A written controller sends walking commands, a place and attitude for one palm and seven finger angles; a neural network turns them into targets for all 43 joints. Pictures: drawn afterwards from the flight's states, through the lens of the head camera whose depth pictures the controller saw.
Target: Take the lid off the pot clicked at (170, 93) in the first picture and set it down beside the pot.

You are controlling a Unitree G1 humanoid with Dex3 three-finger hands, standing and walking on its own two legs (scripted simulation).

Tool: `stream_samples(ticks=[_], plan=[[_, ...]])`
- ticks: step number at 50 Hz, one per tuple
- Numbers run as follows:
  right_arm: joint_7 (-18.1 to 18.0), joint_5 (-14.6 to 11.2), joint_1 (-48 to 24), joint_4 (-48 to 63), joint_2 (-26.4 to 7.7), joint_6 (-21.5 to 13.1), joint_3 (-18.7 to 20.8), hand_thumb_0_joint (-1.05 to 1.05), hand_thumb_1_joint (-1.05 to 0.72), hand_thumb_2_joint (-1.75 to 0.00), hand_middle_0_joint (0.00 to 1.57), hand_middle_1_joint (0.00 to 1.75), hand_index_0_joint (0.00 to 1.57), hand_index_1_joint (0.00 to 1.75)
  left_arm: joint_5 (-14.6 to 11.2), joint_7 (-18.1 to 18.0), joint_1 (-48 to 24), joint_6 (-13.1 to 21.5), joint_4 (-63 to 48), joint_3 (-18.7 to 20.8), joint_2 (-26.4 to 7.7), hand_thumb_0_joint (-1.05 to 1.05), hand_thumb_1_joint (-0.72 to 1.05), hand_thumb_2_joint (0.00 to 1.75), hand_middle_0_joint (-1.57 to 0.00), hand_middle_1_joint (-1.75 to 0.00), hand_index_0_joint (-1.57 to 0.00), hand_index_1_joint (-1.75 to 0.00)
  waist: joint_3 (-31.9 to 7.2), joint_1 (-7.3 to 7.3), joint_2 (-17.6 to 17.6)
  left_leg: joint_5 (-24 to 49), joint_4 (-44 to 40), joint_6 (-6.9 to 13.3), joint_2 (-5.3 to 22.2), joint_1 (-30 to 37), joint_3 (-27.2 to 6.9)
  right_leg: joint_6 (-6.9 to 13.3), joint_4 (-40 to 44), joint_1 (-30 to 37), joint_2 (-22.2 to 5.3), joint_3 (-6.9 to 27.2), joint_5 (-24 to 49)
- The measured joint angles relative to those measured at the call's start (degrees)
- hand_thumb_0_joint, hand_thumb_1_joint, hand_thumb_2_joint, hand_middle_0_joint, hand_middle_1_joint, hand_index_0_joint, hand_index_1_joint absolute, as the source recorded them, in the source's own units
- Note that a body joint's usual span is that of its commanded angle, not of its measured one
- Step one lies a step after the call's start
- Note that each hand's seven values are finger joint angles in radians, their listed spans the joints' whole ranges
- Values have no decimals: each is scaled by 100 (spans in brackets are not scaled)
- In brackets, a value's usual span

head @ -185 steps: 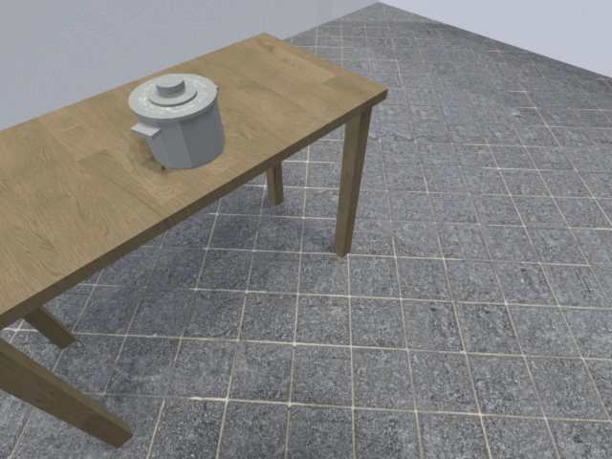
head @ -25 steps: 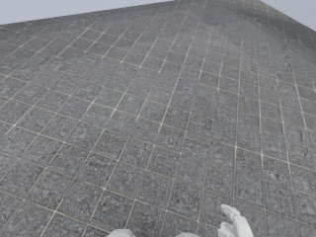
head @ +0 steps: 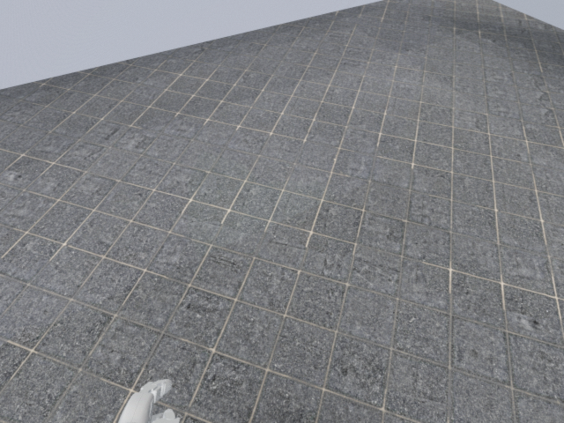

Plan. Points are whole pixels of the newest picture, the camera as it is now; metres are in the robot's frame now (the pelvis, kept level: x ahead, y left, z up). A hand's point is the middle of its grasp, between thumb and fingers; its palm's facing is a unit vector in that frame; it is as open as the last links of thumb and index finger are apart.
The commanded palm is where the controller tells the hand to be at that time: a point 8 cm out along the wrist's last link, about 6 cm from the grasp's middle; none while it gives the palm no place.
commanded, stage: turn to face it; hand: left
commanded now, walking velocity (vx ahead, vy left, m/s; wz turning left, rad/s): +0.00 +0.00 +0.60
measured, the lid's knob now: out of the picture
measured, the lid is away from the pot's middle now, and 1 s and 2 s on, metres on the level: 0.00 0.00 0.00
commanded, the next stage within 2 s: none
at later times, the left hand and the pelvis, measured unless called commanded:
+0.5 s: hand out of the picture -0.11 +0.20 -0.17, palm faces +0.39 -0.87 -0.29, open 7.4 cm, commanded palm none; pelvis -0.04 -0.01 -0.01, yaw +20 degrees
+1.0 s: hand out of the picture -0.06 +0.24 -0.15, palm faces +0.59 -0.75 -0.29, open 7.4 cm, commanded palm none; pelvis -0.04 -0.01 -0.01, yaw +37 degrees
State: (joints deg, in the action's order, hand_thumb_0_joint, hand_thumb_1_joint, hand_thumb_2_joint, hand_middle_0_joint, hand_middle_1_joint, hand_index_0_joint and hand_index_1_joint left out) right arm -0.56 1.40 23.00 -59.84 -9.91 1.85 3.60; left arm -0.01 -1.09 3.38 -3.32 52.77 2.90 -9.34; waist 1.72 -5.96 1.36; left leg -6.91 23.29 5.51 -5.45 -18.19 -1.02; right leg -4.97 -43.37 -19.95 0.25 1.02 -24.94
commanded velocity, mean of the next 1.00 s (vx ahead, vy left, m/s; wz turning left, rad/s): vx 0.00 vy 0.00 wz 0.60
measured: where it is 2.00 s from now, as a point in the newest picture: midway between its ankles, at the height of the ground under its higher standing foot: outside the picture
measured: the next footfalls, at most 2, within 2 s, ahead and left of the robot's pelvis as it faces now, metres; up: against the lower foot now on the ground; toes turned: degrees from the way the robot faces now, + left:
right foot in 0.08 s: +0.02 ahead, -0.12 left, +0.00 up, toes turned +3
left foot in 0.54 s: -0.06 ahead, +0.13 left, +0.00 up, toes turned +28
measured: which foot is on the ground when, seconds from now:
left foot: down 0.00-0.08, up 0.10-0.52, down 0.54-1.00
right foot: up 0.00-0.06, down 0.08-0.54, up 0.56-1.00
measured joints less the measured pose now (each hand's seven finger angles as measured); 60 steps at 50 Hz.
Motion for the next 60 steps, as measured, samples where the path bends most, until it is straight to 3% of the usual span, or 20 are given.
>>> stream_samples(ticks=[3,5,8,10,13,20,25,27,29,31,34,38,44,49,50,52,54,57,60], plan=[[28,-6,-122,77,-82,58,70,1,-91,-90,20,30,20,30,-26,-13,112,32,-60,-8,46,1,91,89,-20,-30,-20,-30,-49,69,76,53,78,-106,-85,-118,-173,114,893,406,36,-31,289],[45,-46,-258,135,-156,121,136,1,-91,-90,20,30,20,30,-4,-44,256,75,-82,1,46,1,91,89,-20,-30,-20,-30,-74,172,132,-278,441,-289,-119,-313,-275,389,1508,660,41,-127,768],[67,-17,-482,271,-287,209,235,1,-91,-90,20,30,20,30,34,-86,502,57,-60,-27,-2,1,91,89,-20,-30,-20,-30,-89,247,152,-1502,2358,-631,-71,-953,-121,676,1579,764,-60,-404,862],[109,9,-634,381,-404,220,266,1,-91,-90,20,30,20,30,34,-105,647,88,-28,-10,-59,1,90,89,-20,-30,-20,-30,-57,303,132,-1499,3482,-760,110,-1244,10,692,1682,871,-146,-567,882],[138,8,-849,541,-569,205,292,0,-91,-90,20,30,20,30,48,-108,799,184,7,8,-133,1,90,89,-20,-30,-20,-30,61,376,98,-1391,4219,-918,426,-1352,56,678,1676,945,-282,-811,866],[161,-10,-1445,719,-797,315,242,0,-92,-90,20,30,19,30,125,-29,1145,258,12,-20,-250,1,90,89,-20,-30,-20,-30,341,683,-77,-1712,3436,-1062,820,-851,166,571,1322,893,-730,-1262,668],[203,-56,-1876,933,-743,233,118,1,-92,-90,20,30,19,30,151,27,1364,174,74,15,-413,1,90,89,-20,-30,-20,-30,470,878,-244,-1685,2100,-941,778,-221,464,376,963,737,-1029,-1529,513],[232,-59,-1935,1058,-708,141,58,0,-92,-90,20,30,19,30,124,44,1461,136,99,46,-509,1,90,89,-20,-30,-20,-30,428,908,-302,-1104,1198,-868,726,189,611,255,635,607,-1157,-1648,351],[228,-62,-1988,1119,-593,5,22,0,-92,-90,20,30,20,30,88,50,1420,34,150,107,-655,1,90,89,-20,-30,-20,-30,460,927,-478,-1127,1159,-486,577,165,602,49,-279,220,-1210,-1243,-163],[226,-70,-1970,1134,-474,-51,-59,0,-91,-90,20,30,20,30,92,21,1329,-86,173,155,-741,1,91,89,-20,-30,-20,-30,470,985,-541,-1186,1228,-394,549,144,519,-74,-1292,-207,-1005,-797,-550],[169,-51,-1838,1118,-341,-50,-128,0,-91,-90,20,30,20,30,88,39,1159,-117,165,187,-753,1,91,89,-20,-30,-20,-30,405,929,-465,-996,923,-406,543,252,295,-194,-2087,-632,-766,-491,-239],[157,-57,-1647,1030,-249,-19,-163,0,-91,-90,20,30,20,30,78,98,918,-30,-12,174,-699,1,91,89,-20,-30,-20,-30,356,841,-387,-700,496,-367,439,379,32,-279,-2071,-850,-644,-216,280],[154,-30,-1335,932,-225,27,-99,0,-91,-90,21,30,21,30,56,77,596,-12,-210,130,-566,1,91,89,-20,-30,-20,-30,274,616,-244,-539,342,-389,262,325,-302,-298,-1192,-658,-473,-35,233],[134,-10,-1096,835,-328,99,8,0,-91,-90,21,30,21,30,4,51,373,75,-398,68,-441,1,91,89,-20,-30,-20,-30,263,414,-24,-589,606,-534,158,66,-657,-183,249,-51,-185,-56,284],[130,-24,-1039,815,-356,116,33,0,-91,-90,21,30,20,30,-4,50,367,121,-447,50,-424,1,91,89,-20,-30,-20,-30,239,398,6,-639,735,-582,119,-22,-725,-156,744,171,-148,-88,545],[120,-63,-991,745,-461,155,108,1,-91,-90,21,30,20,30,36,26,355,229,-491,3,-325,1,91,89,-20,-30,-20,-30,256,390,187,-1210,1385,-672,121,-302,-797,294,1043,323,-76,-250,771],[118,-40,-948,686,-539,208,171,1,-91,-90,20,30,20,30,56,14,400,268,-517,-71,-236,1,91,89,-20,-30,-20,-30,270,348,249,-1876,2619,-737,92,-717,-578,565,1019,404,-167,-427,719],[181,-12,-893,618,-619,258,220,1,-91,-90,20,30,20,30,54,-10,525,252,-493,-109,-136,1,90,89,-20,-30,-20,-30,258,323,240,-1710,4020,-853,261,-1102,-224,622,1242,652,-319,-642,750],[227,-9,-873,586,-640,285,218,1,-91,-90,20,30,20,30,61,-14,629,261,-445,-132,-85,1,90,89,-21,-30,-20,-30,274,311,176,-1462,4453,-973,507,-1165,-36,608,1384,832,-450,-854,778]])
